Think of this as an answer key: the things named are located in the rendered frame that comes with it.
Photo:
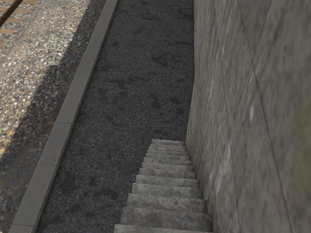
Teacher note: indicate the stairs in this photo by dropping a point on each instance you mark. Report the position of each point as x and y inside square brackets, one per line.
[166, 196]

